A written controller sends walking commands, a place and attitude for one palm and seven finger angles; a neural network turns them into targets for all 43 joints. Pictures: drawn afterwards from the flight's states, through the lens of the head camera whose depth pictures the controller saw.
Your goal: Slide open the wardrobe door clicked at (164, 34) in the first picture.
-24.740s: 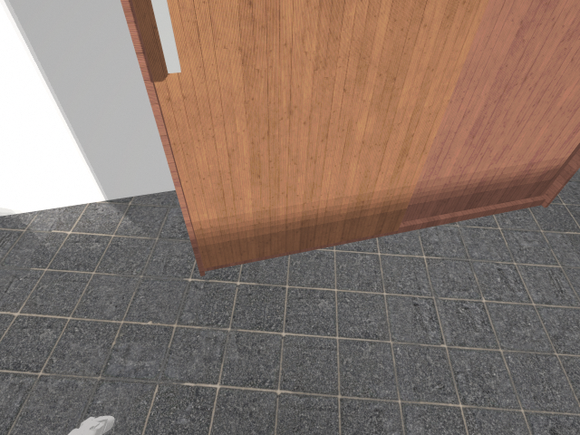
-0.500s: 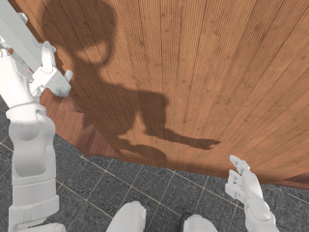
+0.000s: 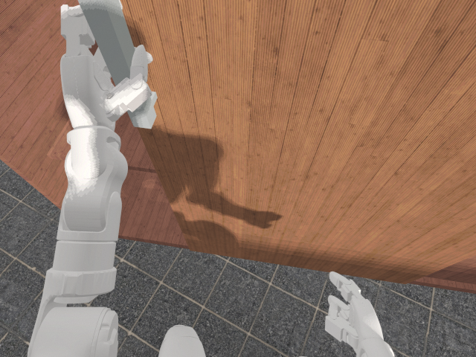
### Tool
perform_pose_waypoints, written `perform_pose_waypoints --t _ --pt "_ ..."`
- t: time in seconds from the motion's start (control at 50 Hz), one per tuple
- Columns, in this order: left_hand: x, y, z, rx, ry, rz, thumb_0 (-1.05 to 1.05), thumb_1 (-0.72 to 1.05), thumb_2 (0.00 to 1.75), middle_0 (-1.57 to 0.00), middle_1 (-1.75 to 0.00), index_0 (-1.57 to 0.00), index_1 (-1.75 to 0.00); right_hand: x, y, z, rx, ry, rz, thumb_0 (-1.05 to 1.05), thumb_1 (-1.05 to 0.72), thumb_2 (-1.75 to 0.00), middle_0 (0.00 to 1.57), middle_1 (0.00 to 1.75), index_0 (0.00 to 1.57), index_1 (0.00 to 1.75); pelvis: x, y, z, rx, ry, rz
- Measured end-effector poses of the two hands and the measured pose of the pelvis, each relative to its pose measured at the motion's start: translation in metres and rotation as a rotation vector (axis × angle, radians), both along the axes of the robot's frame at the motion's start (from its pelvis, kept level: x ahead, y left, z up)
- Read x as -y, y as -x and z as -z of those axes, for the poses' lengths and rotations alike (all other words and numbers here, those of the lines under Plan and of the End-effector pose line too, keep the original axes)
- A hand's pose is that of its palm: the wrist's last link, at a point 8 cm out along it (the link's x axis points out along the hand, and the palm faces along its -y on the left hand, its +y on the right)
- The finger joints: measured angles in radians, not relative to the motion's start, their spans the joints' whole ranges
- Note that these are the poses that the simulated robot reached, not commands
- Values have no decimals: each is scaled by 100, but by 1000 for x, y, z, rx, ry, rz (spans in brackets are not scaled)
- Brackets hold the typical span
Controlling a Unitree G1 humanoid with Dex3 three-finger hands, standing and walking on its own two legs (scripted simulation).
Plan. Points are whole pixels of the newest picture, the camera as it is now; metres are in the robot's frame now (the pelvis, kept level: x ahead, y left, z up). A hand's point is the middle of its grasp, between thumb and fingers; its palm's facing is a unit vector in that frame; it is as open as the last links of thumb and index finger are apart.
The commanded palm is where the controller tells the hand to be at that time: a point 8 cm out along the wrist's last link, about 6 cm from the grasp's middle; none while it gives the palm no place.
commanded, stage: step sideways, sliding the door along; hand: left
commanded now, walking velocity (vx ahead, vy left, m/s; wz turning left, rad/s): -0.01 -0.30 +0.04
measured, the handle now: (127, 49) +0.42 +0.23 +0.23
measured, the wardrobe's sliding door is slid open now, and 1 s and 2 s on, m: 0.41 0.65 0.66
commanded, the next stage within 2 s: stop walking and hold the door there in 1.56 s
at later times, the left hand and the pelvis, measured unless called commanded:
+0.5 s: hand (252, 94) +0.38 +0.07 +0.22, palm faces +0.17 -0.98 -0.05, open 7.5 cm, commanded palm +0.36 +0.08 +0.20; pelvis -0.04 -0.11 +0.02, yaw -1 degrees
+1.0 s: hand (346, 105) +0.39 -0.04 +0.22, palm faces +0.27 -0.96 -0.04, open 7.5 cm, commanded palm +0.36 -0.07 +0.21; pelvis -0.03 -0.25 +0.01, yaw +4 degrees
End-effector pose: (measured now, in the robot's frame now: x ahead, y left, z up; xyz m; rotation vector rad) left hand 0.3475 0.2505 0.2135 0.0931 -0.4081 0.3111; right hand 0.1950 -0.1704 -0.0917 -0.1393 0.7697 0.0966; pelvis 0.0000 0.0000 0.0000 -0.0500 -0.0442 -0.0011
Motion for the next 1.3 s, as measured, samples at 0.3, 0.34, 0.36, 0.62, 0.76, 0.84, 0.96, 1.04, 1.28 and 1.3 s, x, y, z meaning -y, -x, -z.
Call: perform_pose_waypoints --t 0.3,0.34,0.36,0.62,0.76,0.84,0.96,1.04,1.28,1.3 --pt "90 -5 2 19 32 132 -5 67 77 -46 -140 -1 -124 115 30 0 -61 194 158 1 -91 -90 19 30 20 29 47 26 4 -35 -51 -32" --pt "99 -6 1 20 41 153 -4 66 77 -46 -140 -2 -125 121 40 -5 -79 183 155 1 -91 -90 19 30 20 29 57 29 0 -18 -37 -10" --pt "104 -6 1 14 43 158 -3 66 78 -46 -140 -2 -125 123 45 -7 -86 176 152 1 -91 -90 19 30 19 29 62 30 -3 -15 -23 -3" --pt "164 -6 -8 -82 -22 28 -2 66 84 -46 -140 -6 -132 194 78 18 -186 65 86 1 -90 -90 20 30 20 29 172 35 -1 -15 16 4" --pt "200 -3 -11 -137 -29 -92 -3 68 82 -45 -140 -4 -126 261 55 37 -173 125 90 1 -91 -90 20 30 20 29 209 39 3 -16 -36 -77" --pt "215 -3 -9 -112 -11 -54 -2 69 79 -45 -140 -6 -123 280 41 24 -164 200 73 1 -91 -90 19 30 20 29 217 37 2 -32 -35 -110" --pt "238 -4 -6 -73 4 33 -1 71 77 -45 -140 -5 -114 285 23 3 -121 191 28 1 -91 -90 19 30 19 29 239 36 1 9 0 -86" --pt "255 -5 -6 -79 15 57 -1 71 76 -44 -140 -6 -115 283 15 -13 -113 158 -14 1 -91 -90 19 30 20 29 257 31 -11 6 42 -69" --pt "266 -4 -9 -116 -25 -154 -4 67 82 -45 -140 -6 -119 335 -11 -2 -79 59 -100 0 -90 -90 20 30 20 30 348 14 -8 -2 36 -62" --pt "268 -4 -10 -120 -23 -186 -4 67 83 -45 -140 -5 -119 344 -14 4 -73 44 -102 0 -90 -90 20 30 20 30 358 11 -3 -3 22 -64"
